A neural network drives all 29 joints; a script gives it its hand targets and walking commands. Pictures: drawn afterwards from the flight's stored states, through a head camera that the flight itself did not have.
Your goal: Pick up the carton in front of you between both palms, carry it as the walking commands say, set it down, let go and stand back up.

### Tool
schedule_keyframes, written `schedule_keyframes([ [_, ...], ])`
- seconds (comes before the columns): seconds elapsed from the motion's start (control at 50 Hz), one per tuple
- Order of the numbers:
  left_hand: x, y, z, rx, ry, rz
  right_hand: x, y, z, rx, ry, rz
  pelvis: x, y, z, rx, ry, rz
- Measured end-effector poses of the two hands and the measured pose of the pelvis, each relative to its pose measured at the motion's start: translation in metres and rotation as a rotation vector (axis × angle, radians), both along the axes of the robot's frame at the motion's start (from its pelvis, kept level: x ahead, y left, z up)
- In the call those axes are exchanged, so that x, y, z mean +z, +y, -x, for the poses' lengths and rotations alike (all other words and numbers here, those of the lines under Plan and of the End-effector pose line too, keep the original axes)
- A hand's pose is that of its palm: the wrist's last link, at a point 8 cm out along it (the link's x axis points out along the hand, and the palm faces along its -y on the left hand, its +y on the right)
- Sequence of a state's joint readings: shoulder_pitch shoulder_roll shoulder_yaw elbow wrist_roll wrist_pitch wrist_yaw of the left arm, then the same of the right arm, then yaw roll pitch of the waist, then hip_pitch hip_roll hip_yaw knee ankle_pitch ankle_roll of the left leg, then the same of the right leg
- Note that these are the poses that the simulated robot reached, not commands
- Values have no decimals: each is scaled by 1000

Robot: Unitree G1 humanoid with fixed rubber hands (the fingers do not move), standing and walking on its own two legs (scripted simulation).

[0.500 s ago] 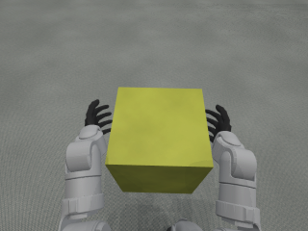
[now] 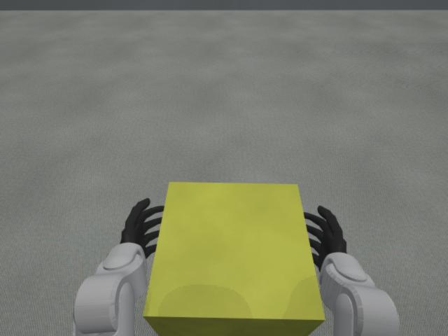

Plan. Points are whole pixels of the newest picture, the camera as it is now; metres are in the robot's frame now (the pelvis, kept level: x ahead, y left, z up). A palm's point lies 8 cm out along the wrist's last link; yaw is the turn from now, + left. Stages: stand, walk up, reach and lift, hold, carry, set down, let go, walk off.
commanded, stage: carry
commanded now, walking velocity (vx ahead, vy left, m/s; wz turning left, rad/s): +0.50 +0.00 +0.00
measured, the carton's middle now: (231, 273) +0.23 +0.00 +0.02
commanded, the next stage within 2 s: none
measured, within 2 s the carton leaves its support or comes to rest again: neither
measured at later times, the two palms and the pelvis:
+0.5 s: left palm (152, 138) +0.51 +0.19 +0.09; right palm (284, 143) +0.50 -0.11 +0.10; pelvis +0.28 +0.04 +0.00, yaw -2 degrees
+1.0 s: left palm (193, 76) +0.81 +0.13 +0.09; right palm (290, 80) +0.82 -0.17 +0.08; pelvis +0.59 -0.02 +0.01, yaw +0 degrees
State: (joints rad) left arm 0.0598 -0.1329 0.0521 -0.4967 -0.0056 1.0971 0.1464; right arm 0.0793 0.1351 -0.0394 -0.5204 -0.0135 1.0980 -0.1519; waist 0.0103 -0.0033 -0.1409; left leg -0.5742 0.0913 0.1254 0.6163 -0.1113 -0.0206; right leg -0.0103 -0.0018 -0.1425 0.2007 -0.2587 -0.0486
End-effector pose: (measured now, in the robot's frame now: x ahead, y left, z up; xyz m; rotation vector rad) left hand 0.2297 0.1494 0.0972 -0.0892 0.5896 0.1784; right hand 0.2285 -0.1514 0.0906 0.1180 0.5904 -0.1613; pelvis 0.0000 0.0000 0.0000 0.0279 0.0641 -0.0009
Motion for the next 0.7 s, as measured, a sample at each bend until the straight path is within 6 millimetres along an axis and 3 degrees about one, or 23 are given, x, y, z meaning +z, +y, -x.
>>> schedule_keyframes([
  [0.16,-35,31,-103,-21,20,37,-22,31,-97,-21,20,41,-31,33,-110,-41,-27,8],
  [0.24,-41,36,-147,-63,99,31,-30,37,-127,-57,99,37,-20,47,-145,-61,-20,24],
  [0.36,-28,37,-207,-102,100,27,-14,38,-178,-97,103,39,0,55,-202,-53,-13,51],
  [0.56,-7,32,-317,-35,11,34,6,32,-307,-34,14,39,0,36,-322,-32,-7,45],
  [0.7,-25,-1,-419,-20,10,-2,-25,-2,-413,-21,13,-3,-29,2,-426,-8,-20,34],
])
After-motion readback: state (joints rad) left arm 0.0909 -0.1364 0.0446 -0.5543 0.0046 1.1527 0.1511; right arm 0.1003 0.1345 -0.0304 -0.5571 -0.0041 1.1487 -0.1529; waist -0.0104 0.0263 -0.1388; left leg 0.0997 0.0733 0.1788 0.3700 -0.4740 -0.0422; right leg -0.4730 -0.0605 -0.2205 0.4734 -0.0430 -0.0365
